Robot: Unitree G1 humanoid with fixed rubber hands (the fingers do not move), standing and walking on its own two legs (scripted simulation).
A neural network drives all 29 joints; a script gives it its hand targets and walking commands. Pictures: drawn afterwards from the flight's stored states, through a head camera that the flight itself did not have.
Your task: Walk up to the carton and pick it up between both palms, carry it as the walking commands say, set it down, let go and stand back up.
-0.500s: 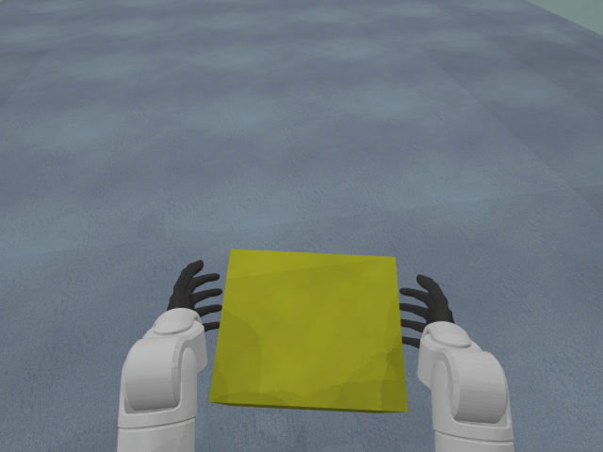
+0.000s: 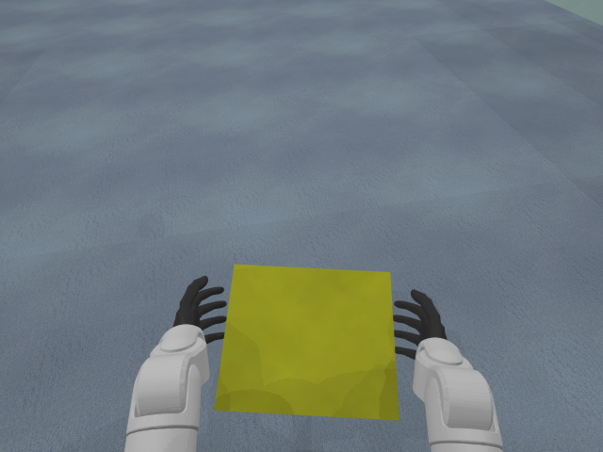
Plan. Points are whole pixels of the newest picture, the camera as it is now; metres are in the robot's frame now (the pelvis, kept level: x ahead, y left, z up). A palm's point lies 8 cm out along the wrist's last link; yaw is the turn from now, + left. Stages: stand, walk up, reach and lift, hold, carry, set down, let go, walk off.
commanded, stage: carry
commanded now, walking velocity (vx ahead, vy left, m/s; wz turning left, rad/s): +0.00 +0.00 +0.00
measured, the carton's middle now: (307, 345) +0.32 +0.01 -0.06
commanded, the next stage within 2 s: hold in 0.84 s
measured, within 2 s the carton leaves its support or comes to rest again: neither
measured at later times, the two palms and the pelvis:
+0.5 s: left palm (186, 334) +0.29 +0.16 +0.04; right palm (423, 345) +0.28 -0.15 +0.02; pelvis +0.01 +0.00 +0.00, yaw +0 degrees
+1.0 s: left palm (179, 333) +0.29 +0.17 +0.04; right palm (417, 342) +0.28 -0.14 +0.02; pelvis +0.01 +0.01 +0.01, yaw -1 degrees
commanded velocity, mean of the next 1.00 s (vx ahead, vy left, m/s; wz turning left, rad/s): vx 0.00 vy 0.00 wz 0.00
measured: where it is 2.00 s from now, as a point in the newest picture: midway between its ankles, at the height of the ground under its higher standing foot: outside the picture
